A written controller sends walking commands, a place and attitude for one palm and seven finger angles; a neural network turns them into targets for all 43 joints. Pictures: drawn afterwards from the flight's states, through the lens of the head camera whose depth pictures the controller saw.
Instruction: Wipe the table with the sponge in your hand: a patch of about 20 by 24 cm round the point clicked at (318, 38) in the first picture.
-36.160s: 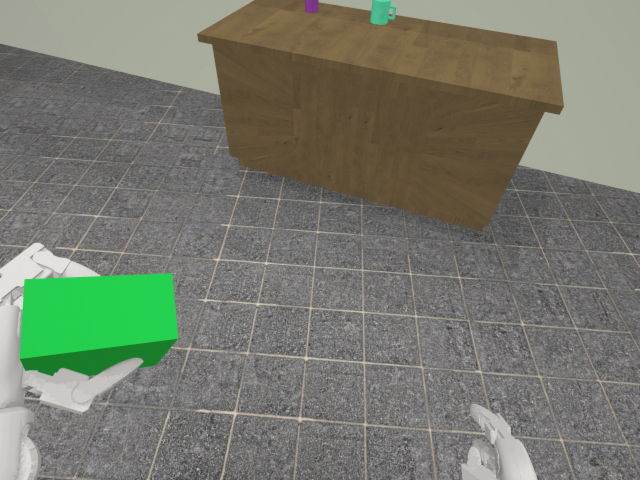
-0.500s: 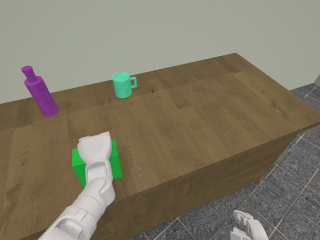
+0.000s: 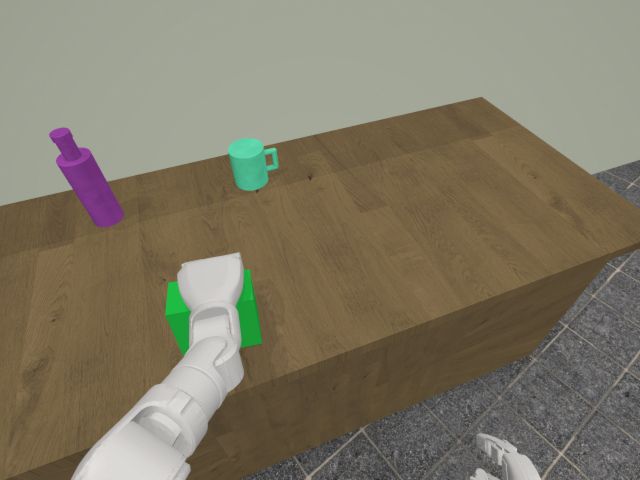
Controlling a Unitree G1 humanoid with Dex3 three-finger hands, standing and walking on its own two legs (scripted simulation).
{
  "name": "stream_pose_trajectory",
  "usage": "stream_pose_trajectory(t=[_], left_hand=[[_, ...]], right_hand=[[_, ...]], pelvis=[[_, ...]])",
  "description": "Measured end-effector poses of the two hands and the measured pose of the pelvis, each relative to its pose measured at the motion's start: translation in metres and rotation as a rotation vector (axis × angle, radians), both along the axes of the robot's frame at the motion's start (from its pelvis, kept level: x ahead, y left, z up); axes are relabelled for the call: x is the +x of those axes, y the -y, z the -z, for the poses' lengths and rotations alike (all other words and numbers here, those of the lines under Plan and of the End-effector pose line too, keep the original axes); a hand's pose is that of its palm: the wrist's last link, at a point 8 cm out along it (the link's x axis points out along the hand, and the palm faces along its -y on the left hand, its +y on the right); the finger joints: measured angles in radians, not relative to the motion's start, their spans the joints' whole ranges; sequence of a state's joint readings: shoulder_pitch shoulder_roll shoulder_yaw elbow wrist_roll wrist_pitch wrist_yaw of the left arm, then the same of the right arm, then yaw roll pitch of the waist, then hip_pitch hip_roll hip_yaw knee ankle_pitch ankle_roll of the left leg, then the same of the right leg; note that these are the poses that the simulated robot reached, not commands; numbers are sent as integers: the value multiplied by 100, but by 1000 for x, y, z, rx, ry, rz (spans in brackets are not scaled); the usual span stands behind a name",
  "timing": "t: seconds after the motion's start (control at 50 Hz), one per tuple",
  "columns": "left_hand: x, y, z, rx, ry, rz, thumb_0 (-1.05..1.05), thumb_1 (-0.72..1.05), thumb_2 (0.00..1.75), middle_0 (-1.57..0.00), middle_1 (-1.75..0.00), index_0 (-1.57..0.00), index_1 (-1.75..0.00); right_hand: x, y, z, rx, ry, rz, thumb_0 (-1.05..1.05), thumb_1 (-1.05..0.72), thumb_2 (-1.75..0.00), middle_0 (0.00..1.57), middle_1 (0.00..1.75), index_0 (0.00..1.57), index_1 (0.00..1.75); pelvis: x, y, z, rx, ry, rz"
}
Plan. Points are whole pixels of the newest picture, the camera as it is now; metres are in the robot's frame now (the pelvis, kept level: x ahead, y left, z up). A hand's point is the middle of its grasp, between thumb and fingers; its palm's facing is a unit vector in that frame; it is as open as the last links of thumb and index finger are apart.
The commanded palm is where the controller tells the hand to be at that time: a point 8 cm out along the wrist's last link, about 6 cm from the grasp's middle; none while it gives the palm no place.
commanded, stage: slide across to the third lane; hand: left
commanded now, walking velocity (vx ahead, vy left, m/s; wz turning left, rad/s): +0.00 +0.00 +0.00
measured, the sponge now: (219, 321) +0.35 +0.20 -0.04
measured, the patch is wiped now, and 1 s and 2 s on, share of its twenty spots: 0.75 0.80 0.90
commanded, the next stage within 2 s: wipe forward along the third lane in 0.20 s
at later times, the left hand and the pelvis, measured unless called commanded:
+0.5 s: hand (249, 296) +0.37 +0.15 -0.01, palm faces -0.10 -0.02 -0.99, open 10.1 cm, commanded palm +0.36 +0.13 +0.03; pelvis -0.01 -0.01 +0.00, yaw -1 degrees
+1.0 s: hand (255, 273) +0.42 +0.15 -0.01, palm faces -0.09 +0.00 -1.00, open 10.1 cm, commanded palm +0.41 +0.15 +0.02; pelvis -0.04 -0.02 -0.02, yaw -2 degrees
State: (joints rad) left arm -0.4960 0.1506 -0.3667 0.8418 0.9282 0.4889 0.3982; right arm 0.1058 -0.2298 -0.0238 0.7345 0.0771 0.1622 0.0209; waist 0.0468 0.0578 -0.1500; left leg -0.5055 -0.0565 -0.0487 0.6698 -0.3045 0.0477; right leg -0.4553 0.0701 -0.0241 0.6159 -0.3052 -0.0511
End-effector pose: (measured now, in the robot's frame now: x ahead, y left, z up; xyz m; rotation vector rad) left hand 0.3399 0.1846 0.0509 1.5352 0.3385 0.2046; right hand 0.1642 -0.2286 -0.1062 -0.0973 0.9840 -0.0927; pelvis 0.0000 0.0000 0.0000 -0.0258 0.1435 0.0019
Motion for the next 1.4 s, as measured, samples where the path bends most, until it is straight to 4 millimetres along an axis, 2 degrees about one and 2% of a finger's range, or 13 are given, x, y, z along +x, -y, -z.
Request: stream_pose_trajectory(t=[0.16,0.3,0.46,0.64,1.02,1.22,1.4], left_hand=[[5,24,0,-6,11,25,0,-48,104,-69,-135,-72,-136],[11,36,2,0,-3,15,0,-49,104,-70,-135,-72,-136],[17,39,3,11,-20,0,0,-49,104,-70,-134,-73,-135],[30,44,3,29,-16,-2,0,-50,104,-71,-134,-74,-135],[63,41,3,37,-6,-35,1,-52,104,-73,-132,-76,-133],[87,34,1,45,-4,-53,1,-52,104,-74,-132,-76,-133],[116,22,-1,39,-17,-72,1,-52,104,-74,-132,-76,-133]], right_hand=[[2,-4,-1,23,8,-8,1,-90,-90,20,30,20,30],[-6,0,0,20,-5,8,1,-90,-90,20,30,20,30],[-27,12,8,-4,-51,40,1,-90,-90,20,30,20,30],[-61,28,17,-35,-102,89,1,-90,-90,20,30,20,30],[-134,51,32,-93,-173,174,1,-90,-90,20,30,20,30],[-163,49,37,-105,-210,203,1,-90,-90,20,30,20,30],[-177,40,37,-111,-250,221,1,-90,-90,20,30,20,30]], pelvis=[[-3,4,0,3,-1,4],[-7,7,0,5,-9,10],[-11,10,1,8,-27,14],[-19,14,5,9,-60,22],[-37,17,21,4,-146,40],[-39,13,28,-4,-188,47],[-33,6,31,-15,-229,56]])
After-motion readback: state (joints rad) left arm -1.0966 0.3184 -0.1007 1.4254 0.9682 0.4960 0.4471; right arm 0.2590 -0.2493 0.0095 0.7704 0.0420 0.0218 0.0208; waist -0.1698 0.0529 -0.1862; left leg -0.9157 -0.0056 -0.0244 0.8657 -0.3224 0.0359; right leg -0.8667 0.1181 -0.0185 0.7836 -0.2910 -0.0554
